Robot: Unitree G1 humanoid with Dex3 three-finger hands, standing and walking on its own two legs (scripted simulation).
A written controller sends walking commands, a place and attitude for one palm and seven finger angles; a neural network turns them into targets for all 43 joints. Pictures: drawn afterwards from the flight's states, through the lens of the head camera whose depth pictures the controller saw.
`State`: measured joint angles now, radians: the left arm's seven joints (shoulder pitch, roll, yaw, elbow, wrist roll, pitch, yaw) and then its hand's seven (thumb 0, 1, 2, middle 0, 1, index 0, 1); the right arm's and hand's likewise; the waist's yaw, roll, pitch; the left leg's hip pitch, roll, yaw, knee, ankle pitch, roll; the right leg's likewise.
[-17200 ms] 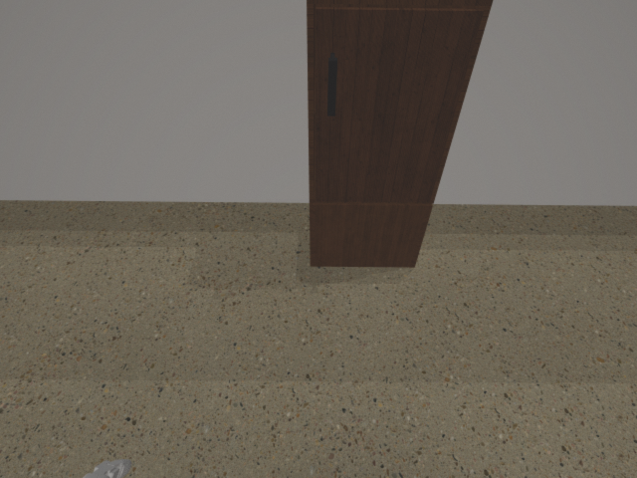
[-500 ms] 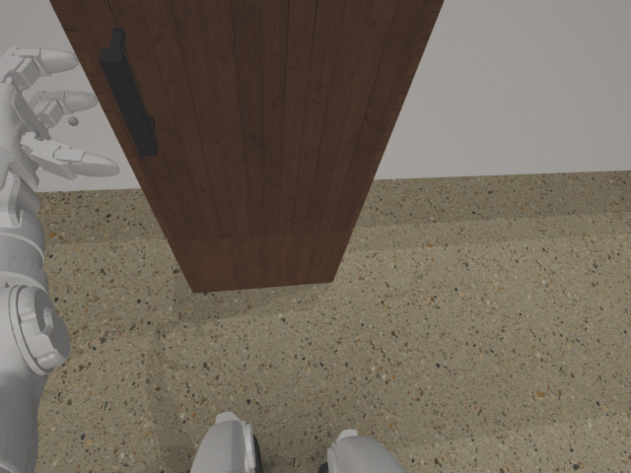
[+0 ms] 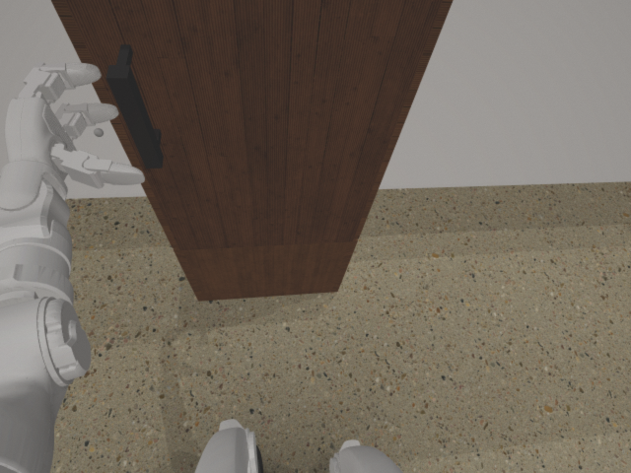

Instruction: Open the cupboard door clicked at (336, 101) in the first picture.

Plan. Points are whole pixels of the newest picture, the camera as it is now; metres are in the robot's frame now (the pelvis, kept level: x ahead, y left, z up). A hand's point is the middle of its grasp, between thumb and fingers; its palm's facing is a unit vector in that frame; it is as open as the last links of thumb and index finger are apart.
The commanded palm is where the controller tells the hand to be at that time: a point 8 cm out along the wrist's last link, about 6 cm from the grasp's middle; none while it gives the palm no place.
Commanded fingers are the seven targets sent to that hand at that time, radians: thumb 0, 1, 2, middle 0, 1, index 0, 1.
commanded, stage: slide the fingers in behind the handle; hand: left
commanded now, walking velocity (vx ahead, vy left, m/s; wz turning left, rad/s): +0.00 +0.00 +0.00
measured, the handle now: (140, 111) +0.55 +0.19 +0.10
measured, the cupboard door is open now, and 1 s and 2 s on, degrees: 0 0 0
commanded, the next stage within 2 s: close the thumb around the handle in 1.10 s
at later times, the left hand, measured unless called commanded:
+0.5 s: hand (110, 138) +0.50 +0.22 +0.10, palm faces +0.13 -0.99 +0.00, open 14.8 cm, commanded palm +0.48 +0.22 +0.09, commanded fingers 0.00 -0.50 0.30 -0.30 -1.20 -0.30 -1.20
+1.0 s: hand (159, 141) +0.49 +0.16 +0.10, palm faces +0.02 -1.00 -0.03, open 14.8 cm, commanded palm +0.48 +0.20 +0.09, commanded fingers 0.00 -0.50 0.30 -0.30 -1.20 -0.30 -1.20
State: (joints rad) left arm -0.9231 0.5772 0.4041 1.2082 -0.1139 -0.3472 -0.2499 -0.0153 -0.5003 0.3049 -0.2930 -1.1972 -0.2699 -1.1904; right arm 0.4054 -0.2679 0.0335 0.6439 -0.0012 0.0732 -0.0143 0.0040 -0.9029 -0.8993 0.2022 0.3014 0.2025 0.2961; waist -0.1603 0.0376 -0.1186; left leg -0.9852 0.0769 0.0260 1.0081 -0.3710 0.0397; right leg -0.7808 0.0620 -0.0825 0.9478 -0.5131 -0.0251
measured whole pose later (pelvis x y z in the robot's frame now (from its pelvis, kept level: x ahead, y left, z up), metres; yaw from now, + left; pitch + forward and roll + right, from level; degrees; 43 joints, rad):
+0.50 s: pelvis +0.00 +0.00 +0.00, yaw +2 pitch +19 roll -5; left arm -0.91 0.47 0.28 1.14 -0.16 -0.35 -0.14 -0.02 -0.50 0.30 -0.22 -1.18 -0.15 -1.15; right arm 0.40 -0.26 0.01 0.69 -0.01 0.05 0.01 0.00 -0.90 -0.90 0.20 0.30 0.20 0.30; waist -0.12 0.05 -0.12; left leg -0.99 0.06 0.00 1.02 -0.37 0.03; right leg -0.77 0.05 -0.11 0.95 -0.53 -0.03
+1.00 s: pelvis -0.01 +0.00 -0.01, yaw +2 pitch +19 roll -5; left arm -0.99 0.38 0.19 1.20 -0.11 -0.38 -0.10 -0.02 -0.50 0.30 -0.29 -1.20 -0.13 -1.14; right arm 0.38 -0.26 0.01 0.71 -0.02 0.00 0.02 0.00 -0.90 -0.90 0.20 0.30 0.20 0.30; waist -0.13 0.05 -0.12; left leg -1.01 0.05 -0.01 1.03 -0.36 0.04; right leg -0.79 0.04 -0.12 0.99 -0.52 -0.03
